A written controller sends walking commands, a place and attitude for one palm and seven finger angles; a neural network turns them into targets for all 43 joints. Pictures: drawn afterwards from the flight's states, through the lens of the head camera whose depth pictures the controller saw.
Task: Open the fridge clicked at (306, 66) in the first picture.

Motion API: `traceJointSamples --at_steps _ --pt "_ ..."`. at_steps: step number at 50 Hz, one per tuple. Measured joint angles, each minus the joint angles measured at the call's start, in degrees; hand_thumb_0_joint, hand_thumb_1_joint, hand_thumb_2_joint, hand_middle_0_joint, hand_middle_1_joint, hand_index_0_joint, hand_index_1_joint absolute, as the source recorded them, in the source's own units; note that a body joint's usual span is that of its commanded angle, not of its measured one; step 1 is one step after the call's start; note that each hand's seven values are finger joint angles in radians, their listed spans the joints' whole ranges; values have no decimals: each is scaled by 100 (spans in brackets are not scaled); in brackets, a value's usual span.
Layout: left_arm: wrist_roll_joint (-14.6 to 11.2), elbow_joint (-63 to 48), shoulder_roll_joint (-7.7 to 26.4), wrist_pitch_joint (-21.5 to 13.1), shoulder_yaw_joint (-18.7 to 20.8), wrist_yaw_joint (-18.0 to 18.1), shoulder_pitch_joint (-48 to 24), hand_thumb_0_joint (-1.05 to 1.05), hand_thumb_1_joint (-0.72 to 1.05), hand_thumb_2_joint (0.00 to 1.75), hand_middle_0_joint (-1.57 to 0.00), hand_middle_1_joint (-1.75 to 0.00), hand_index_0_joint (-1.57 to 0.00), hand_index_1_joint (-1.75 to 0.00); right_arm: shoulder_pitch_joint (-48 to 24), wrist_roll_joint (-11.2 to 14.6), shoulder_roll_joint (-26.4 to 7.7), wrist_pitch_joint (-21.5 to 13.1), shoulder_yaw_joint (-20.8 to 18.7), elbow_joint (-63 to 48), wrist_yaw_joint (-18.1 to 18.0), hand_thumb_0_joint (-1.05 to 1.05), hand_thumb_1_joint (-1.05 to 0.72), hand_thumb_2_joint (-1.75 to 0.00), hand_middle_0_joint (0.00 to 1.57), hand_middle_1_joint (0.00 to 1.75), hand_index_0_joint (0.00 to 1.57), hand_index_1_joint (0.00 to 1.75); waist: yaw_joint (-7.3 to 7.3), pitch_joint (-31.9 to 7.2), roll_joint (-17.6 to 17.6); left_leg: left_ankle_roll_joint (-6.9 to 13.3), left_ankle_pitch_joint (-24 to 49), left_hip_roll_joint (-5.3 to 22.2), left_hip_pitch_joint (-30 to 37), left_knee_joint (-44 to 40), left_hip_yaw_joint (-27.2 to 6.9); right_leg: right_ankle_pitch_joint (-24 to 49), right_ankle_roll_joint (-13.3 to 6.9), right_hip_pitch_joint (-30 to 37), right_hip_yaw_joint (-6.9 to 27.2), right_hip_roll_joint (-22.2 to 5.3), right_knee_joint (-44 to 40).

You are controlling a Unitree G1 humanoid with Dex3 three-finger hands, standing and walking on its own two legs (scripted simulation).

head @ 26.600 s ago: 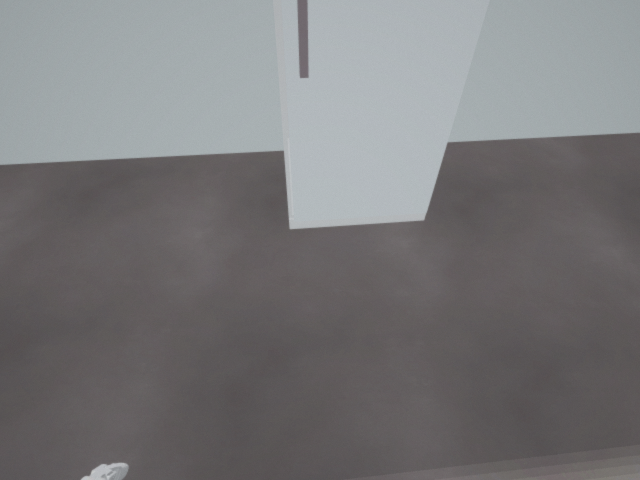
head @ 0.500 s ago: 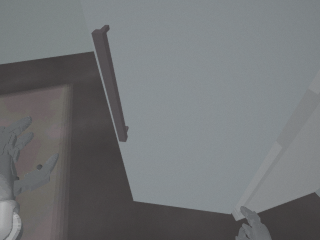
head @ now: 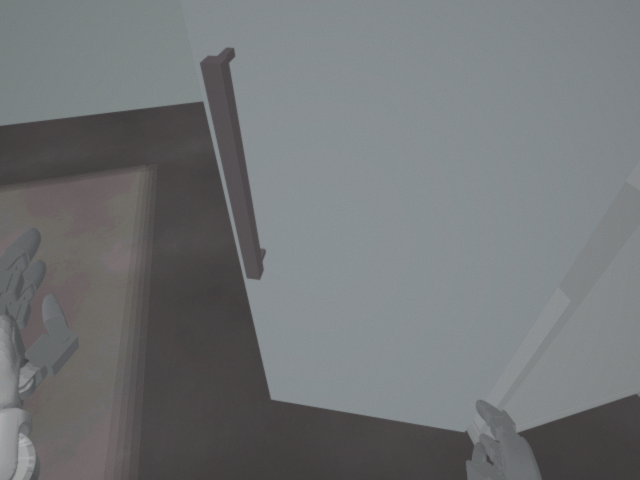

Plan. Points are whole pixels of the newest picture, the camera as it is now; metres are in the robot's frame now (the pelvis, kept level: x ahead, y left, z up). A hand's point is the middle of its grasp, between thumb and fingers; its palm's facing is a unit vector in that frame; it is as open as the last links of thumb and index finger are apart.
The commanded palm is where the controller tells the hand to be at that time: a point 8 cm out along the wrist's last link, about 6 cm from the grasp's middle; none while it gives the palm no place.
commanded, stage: step back with the hand held close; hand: left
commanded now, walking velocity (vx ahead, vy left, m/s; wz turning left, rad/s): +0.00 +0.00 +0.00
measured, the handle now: (243, 182) +0.47 +0.19 +0.14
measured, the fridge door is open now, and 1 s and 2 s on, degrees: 65 65 65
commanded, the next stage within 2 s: stop stepping back and stand still in 1.42 s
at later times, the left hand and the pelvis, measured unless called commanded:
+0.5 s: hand (55, 357) +0.17 +0.29 +0.15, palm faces +0.42 -0.77 -0.48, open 7.4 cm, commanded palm +0.11 +0.32 +0.17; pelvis -0.04 +0.02 -0.01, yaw -1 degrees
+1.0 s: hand out of the picture +0.10 +0.30 +0.15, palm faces +0.54 -0.74 -0.40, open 7.4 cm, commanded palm +0.04 +0.33 +0.17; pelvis -0.10 +0.02 -0.03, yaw +1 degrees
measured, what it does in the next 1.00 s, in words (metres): shifts its weight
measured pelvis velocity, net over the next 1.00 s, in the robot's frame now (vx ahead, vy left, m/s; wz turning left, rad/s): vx -0.10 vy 0.02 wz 0.02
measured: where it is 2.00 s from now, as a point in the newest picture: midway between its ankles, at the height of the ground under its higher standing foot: outside the picture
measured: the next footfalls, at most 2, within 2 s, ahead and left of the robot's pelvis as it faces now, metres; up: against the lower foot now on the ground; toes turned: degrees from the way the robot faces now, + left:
left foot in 1.42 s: -0.05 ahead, +0.14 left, +0.00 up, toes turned +9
right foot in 1.70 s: -0.27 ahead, -0.07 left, +0.00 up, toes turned -1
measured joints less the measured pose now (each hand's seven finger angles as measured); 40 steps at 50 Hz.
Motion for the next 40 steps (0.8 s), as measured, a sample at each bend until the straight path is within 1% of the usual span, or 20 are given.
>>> traceJointSamples --at_steps 7,8,13,17,19,23,27,32,35,38,40 --pt "4 -8 21 -1 13 -11 -31 1 89 90 -21 -30 -21 -30 40 6 6 11 4 11 12 1 -91 -90 20 30 20 30 -9 20 -13 4 13 -3 12 -9 6 19 3 14 7 -2 -19" --pt "24 -14 6 -21 21 -18 -50 1 89 90 -21 -30 -21 -30 55 19 -14 47 21 -28 23 1 -91 -90 20 30 20 30 -25 -17 -6 8 5 2 -74 37 -7 26 7 -44 -7 1 -15" --pt "149 -172 23 -214 107 -21 43 1 90 90 -21 -30 -21 -30 -1 36 -71 350 69 -298 91 1 -91 -90 20 30 21 30 -256 -170 -70 40 -62 -6 -771 419 -39 58 32 -649 -28 -16 182" --pt "171 -391 177 -251 105 -16 374 1 90 90 -21 -30 -21 -30 23 50 -88 573 7 -536 48 1 -91 -90 20 30 21 30 -411 -198 -126 96 -69 -80 -1093 583 44 46 89 -1028 67 -93 410" --pt "166 -472 283 -254 138 -9 525 1 89 90 -21 -30 -21 -30 51 69 -89 675 -27 -617 19 1 -91 -90 20 30 20 30 -448 -204 -148 126 -73 -112 -1208 660 89 44 119 -1167 116 -125 510" --pt "164 -556 444 -269 246 40 633 1 89 90 -21 -30 -21 -30 122 98 -93 802 -61 -687 -31 1 -91 -90 20 30 20 30 -447 -200 -190 182 -70 -159 -1414 824 142 73 165 -1381 179 -174 658" --pt "181 -562 460 -328 340 114 580 1 89 90 -21 -30 -21 -30 185 113 -93 817 -42 -692 -54 1 -91 -90 20 30 20 30 -396 -208 -223 230 -47 -185 -1619 986 170 132 195 -1568 215 -202 770" --pt "254 -544 338 -454 354 190 452 1 89 90 -21 -30 -21 -30 247 116 -83 739 2 -682 -54 1 -91 -90 20 30 20 30 -366 -219 -251 276 -19 -196 -1895 1212 148 215 202 -1773 200 -217 873" --pt "333 -542 280 -557 349 220 371 1 89 90 -21 -30 -21 -30 297 113 -72 664 18 -698 -55 1 -91 -90 20 30 20 30 -388 -198 -255 304 -17 -206 -2030 1353 96 179 178 -1865 209 -190 978" --pt "403 -552 306 -671 391 229 296 1 89 90 -21 -30 -21 -30 361 112 -39 578 22 -709 -48 1 -91 -90 20 30 20 30 -433 -163 -277 307 -17 -244 -2128 1497 5 167 178 -1919 283 -130 1120" --pt "434 -575 319 -751 446 231 281 1 89 90 -21 -30 -21 -30 386 108 -26 528 30 -704 -35 1 -91 -90 20 30 21 30 -427 -151 -281 312 -56 -244 -2184 1609 -21 137 187 -1959 303 -106 1224"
